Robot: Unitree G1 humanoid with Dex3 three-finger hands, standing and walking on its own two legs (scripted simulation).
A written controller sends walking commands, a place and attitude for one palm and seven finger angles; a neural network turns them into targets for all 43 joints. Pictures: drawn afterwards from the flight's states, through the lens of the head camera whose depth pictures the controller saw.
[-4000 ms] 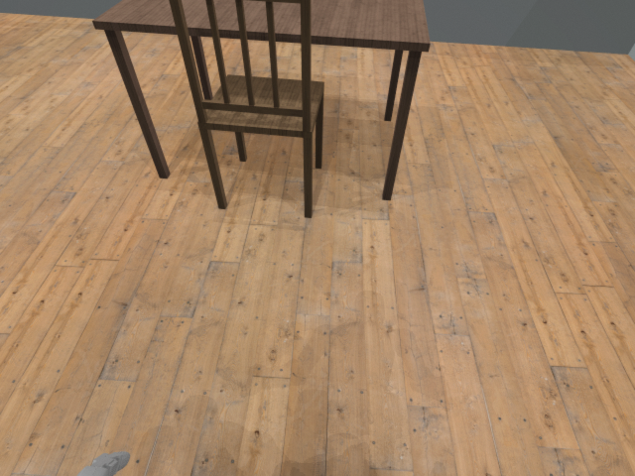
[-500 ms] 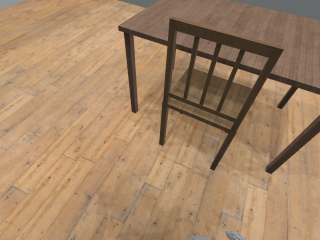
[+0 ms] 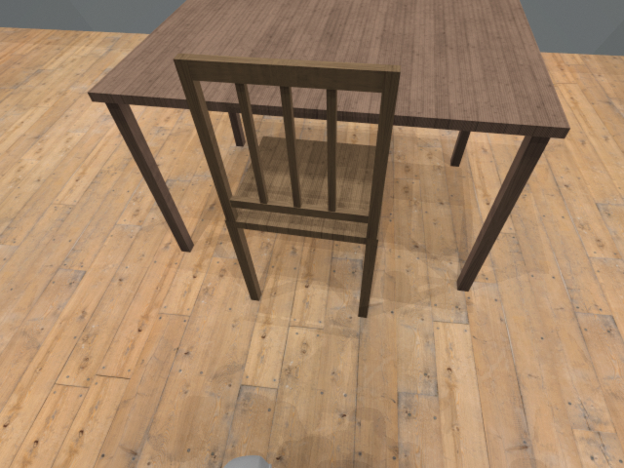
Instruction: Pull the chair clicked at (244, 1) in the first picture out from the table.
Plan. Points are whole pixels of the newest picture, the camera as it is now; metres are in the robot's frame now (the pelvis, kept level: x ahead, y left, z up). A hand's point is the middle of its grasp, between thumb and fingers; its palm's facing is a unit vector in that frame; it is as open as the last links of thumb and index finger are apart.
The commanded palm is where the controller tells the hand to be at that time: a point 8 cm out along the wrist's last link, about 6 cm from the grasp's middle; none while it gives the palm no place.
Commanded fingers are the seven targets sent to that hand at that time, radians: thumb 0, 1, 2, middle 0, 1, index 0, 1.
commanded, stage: turn to face it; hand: left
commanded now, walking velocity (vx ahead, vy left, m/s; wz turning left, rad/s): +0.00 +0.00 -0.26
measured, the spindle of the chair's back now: (292, 153) +0.75 +0.09 -0.07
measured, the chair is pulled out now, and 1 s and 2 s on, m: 0.00 0.00 0.00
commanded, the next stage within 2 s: take the last steps up to it in 0.14 s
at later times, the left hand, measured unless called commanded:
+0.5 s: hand out of the picture +0.09 +0.21 -0.16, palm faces -0.13 -0.97 -0.19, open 7.4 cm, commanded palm none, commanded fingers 0.00 0.90 0.90 -0.20 -0.30 -0.20 -0.30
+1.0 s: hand out of the picture +0.07 +0.14 -0.17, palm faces -0.03 -0.99 -0.15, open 7.3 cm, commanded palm none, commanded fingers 0.00 0.90 0.90 -0.20 -0.30 -0.20 -0.30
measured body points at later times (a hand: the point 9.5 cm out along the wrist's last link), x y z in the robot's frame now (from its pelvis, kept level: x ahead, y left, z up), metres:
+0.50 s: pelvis +0.01 +0.02 +0.01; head +0.02 +0.03 +0.46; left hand +0.10 +0.26 -0.15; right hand -0.03 -0.19 -0.15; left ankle +0.00 +0.15 -0.74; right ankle -0.02 -0.10 -0.70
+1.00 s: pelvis +0.14 -0.02 +0.00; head +0.16 -0.02 +0.45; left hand +0.08 +0.19 -0.16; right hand +0.18 -0.26 -0.15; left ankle +0.25 +0.09 -0.71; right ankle +0.01 -0.10 -0.74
